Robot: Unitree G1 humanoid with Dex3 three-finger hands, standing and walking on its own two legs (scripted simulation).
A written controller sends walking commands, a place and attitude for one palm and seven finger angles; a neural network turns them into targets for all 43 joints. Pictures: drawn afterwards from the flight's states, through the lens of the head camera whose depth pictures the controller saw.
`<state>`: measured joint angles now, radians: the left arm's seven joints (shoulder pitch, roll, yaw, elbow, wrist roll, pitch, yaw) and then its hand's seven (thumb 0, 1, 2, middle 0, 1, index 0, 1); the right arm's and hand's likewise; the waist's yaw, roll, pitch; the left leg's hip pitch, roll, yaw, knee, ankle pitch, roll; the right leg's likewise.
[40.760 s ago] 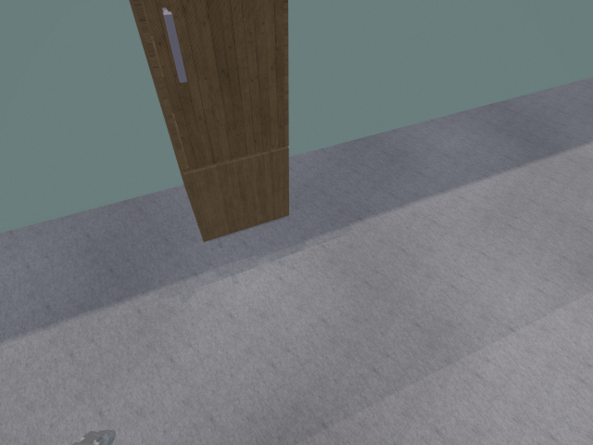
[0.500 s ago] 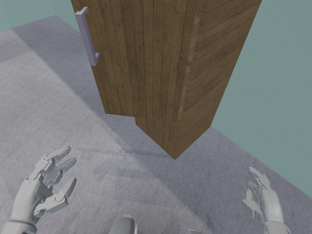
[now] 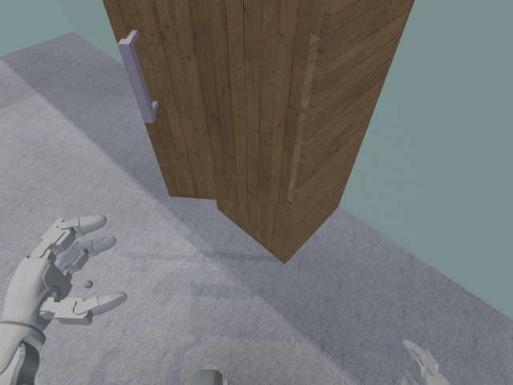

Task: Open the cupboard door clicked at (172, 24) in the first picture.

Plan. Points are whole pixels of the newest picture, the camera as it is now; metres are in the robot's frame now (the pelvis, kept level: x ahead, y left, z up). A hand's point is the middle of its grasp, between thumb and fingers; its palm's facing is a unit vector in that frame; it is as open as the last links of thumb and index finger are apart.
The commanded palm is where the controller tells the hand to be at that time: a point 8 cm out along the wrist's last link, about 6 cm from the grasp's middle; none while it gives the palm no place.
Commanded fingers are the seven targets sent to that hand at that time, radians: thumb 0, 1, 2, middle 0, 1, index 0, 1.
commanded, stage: raise the hand with hooked fingers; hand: left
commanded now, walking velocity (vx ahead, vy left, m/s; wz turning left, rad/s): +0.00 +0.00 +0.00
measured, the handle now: (142, 79) +0.64 +0.26 +0.13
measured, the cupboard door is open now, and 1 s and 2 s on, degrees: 38 38 38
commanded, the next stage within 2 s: move the hooked fingers beside the handle in 1.18 s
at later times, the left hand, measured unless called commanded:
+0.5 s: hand (51, 234) +0.28 +0.28 +0.12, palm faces +0.02 -1.00 -0.06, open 13.9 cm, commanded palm +0.26 +0.33 +0.13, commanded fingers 0.00 -0.50 0.30 -0.30 -1.20 -0.30 -1.20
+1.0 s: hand (66, 210) +0.30 +0.26 +0.15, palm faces +0.00 -1.00 -0.04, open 14.0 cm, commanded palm +0.27 +0.31 +0.15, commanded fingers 0.00 -0.50 0.30 -0.30 -1.20 -0.30 -1.20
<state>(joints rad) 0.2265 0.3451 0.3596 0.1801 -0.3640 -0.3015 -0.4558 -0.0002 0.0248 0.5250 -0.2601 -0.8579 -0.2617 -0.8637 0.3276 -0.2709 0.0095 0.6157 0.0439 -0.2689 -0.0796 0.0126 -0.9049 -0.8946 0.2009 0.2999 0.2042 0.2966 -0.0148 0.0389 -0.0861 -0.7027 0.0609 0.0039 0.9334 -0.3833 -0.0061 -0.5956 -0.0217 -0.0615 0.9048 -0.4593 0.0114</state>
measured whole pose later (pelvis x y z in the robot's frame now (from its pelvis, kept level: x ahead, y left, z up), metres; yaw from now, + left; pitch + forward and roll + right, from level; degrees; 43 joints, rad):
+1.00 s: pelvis +0.02 -0.01 +0.03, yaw +0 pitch +3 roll -1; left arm -0.08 0.43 0.45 0.39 -0.35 -0.12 -0.53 -0.02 -0.50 0.30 -0.30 -1.20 -0.30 -1.20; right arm 0.30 -0.29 0.04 0.59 0.06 -0.20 -0.10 0.01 -0.91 -0.89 0.20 0.30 0.20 0.30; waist 0.00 0.04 -0.05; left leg -0.45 0.06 0.02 0.69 -0.30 -0.02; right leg -0.35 -0.02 -0.06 0.67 -0.38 0.00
